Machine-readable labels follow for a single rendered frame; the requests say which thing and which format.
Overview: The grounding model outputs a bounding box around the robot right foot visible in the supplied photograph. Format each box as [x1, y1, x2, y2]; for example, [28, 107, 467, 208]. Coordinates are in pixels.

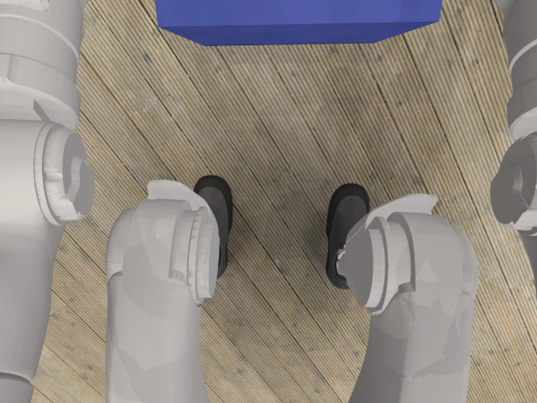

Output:
[326, 183, 370, 289]

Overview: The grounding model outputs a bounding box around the right robot upper arm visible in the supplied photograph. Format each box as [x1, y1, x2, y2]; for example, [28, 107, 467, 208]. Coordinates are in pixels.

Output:
[490, 132, 537, 298]

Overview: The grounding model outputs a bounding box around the robot left shin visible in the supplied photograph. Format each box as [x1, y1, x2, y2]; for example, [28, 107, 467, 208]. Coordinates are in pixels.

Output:
[105, 180, 219, 282]

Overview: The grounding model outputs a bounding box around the robot left forearm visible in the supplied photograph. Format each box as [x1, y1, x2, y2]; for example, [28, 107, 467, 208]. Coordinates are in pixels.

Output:
[0, 0, 89, 130]

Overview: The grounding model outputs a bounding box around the left robot upper arm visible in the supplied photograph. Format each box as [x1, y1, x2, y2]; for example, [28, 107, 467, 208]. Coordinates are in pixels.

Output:
[0, 119, 95, 403]

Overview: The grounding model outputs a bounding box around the carton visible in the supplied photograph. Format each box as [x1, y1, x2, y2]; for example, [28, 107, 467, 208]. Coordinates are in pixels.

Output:
[154, 0, 442, 46]

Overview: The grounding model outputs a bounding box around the robot right forearm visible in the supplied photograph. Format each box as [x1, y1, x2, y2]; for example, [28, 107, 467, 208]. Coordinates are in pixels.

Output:
[495, 0, 537, 141]

